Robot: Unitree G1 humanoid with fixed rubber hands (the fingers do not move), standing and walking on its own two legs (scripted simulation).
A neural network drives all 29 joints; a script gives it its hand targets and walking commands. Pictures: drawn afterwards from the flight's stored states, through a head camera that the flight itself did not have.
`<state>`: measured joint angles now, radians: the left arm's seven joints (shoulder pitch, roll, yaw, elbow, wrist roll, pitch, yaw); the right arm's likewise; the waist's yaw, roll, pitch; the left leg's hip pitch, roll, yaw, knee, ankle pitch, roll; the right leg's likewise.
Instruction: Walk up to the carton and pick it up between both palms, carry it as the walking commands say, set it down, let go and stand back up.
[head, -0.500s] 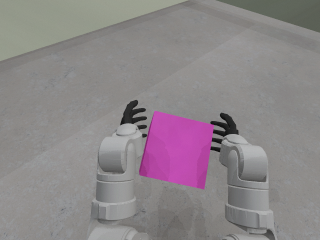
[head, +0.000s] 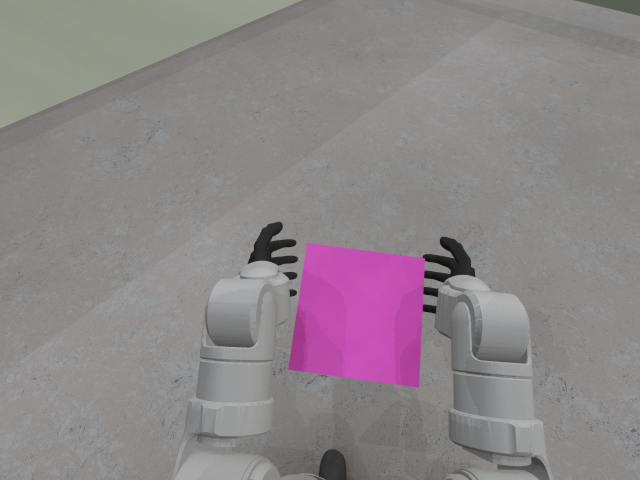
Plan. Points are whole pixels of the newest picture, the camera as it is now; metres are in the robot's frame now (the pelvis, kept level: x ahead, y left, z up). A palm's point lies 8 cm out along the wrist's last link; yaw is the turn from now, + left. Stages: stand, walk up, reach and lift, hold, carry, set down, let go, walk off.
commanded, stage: carry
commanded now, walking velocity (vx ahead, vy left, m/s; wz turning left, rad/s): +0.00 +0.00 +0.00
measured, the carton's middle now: (349, 322) +0.34 +0.01 -0.04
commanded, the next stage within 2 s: hold in 1.74 s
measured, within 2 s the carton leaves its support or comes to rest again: neither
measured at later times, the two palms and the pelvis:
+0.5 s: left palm (219, 363) +0.22 +0.15 +0.07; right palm (436, 374) +0.22 -0.08 +0.07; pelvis -0.09 +0.04 -0.02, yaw +1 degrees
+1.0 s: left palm (230, 409) +0.17 +0.13 +0.07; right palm (468, 422) +0.18 -0.10 +0.07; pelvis -0.14 +0.01 -0.01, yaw +1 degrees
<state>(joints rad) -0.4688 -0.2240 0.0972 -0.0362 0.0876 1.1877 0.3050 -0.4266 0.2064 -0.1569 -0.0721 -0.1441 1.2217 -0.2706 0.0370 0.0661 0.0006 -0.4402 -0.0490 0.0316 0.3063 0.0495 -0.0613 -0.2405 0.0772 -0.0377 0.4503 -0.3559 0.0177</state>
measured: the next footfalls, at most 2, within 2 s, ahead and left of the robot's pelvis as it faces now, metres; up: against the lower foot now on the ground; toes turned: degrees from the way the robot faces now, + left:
left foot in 0.44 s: +0.02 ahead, +0.07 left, +0.00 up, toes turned -16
right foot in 0.80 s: -0.09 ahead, -0.09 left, +0.00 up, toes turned -2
